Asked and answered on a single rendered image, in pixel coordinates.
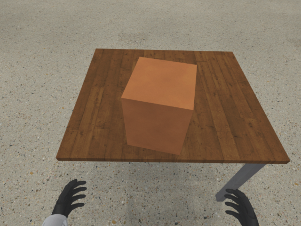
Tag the table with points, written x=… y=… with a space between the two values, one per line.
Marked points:
x=228 y=124

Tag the left robot hand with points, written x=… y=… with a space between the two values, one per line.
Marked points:
x=63 y=205

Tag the carton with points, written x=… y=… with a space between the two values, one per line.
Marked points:
x=158 y=103

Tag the robot left forearm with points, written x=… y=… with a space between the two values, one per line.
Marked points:
x=55 y=220

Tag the right robot hand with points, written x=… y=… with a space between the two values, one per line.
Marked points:
x=246 y=215

